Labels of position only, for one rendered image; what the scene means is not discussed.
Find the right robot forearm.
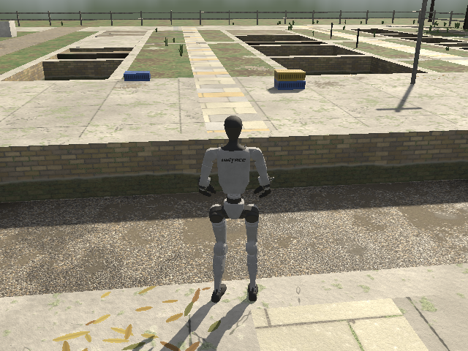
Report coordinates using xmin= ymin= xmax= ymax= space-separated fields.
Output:
xmin=262 ymin=175 xmax=271 ymax=190

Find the robot left hand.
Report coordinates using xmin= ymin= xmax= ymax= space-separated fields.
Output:
xmin=199 ymin=184 xmax=216 ymax=197

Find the robot left upper arm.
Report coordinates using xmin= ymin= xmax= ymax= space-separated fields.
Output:
xmin=199 ymin=148 xmax=218 ymax=187

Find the robot left shin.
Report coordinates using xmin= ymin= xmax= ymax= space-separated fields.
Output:
xmin=213 ymin=243 xmax=226 ymax=293

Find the left robot forearm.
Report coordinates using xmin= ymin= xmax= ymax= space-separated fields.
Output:
xmin=197 ymin=177 xmax=207 ymax=191

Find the robot right hand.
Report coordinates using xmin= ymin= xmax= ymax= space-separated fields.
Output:
xmin=254 ymin=186 xmax=271 ymax=198

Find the left robot foot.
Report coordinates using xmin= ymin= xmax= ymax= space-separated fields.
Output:
xmin=211 ymin=284 xmax=227 ymax=303

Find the robot right upper arm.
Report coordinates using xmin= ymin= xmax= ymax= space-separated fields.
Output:
xmin=249 ymin=147 xmax=270 ymax=186

